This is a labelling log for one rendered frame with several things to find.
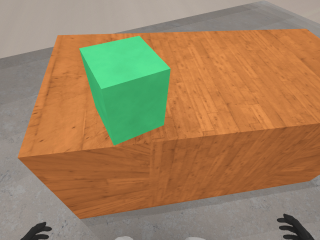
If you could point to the right robot hand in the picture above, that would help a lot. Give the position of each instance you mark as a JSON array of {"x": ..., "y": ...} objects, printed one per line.
[{"x": 297, "y": 228}]

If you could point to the carton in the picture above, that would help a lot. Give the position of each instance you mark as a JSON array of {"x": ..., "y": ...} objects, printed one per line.
[{"x": 129, "y": 83}]

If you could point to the left robot hand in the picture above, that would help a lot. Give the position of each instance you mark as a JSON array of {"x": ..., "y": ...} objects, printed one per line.
[{"x": 33, "y": 232}]

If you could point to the pedestal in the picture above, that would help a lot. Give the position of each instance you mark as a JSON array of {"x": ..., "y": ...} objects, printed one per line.
[{"x": 242, "y": 114}]

